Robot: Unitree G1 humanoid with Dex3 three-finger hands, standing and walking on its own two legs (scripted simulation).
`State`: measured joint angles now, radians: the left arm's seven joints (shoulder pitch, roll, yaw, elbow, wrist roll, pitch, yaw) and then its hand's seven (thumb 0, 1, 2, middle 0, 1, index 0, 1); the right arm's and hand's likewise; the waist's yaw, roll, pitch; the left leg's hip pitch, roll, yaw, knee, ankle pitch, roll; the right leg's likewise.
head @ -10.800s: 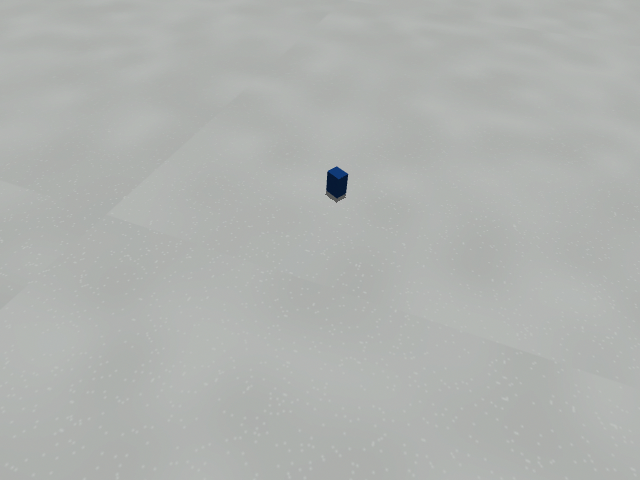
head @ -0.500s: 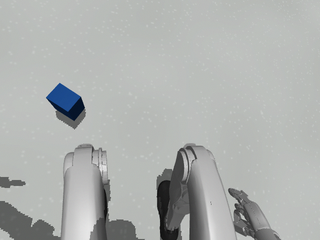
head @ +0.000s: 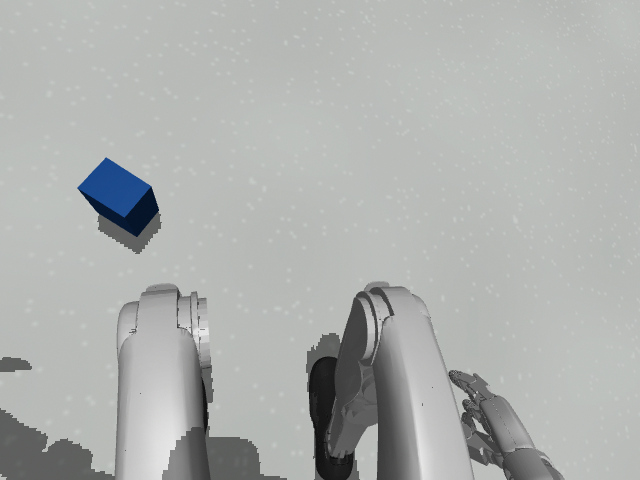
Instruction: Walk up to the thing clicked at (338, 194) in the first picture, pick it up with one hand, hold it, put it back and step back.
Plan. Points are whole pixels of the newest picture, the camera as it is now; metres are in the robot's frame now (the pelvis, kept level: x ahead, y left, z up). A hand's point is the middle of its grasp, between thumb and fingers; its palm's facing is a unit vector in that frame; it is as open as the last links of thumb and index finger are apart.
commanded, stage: approach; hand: left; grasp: from the side
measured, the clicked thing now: (122, 200) +0.48 +0.27 -0.29
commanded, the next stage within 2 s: close in in 0.44 s
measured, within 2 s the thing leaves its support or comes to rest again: neither
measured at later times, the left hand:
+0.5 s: hand (6, 213) +0.41 +0.37 -0.18, palm faces +0.26 -0.97 +0.02, open 17.5 cm
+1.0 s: hand (93, 218) +0.43 +0.30 -0.24, palm faces +0.28 -0.96 -0.01, open 17.5 cm
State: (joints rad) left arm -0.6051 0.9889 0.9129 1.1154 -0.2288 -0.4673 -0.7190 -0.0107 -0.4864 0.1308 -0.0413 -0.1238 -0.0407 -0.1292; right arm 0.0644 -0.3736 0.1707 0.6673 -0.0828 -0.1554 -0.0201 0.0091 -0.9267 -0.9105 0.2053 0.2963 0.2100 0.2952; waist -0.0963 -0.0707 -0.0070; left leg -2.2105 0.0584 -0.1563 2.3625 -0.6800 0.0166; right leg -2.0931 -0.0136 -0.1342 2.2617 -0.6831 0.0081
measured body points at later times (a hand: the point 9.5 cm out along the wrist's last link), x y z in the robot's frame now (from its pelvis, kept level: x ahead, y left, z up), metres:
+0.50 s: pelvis +0.00 +0.00 -0.05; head +0.24 +0.15 +0.30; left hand +0.39 +0.42 -0.17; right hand +0.16 -0.27 -0.10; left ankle +0.08 +0.12 -0.32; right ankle +0.11 -0.12 -0.32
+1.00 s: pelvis -0.01 +0.01 -0.07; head +0.23 +0.17 +0.27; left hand +0.41 +0.35 -0.24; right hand +0.13 -0.25 -0.11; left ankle +0.08 +0.12 -0.32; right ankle +0.11 -0.12 -0.32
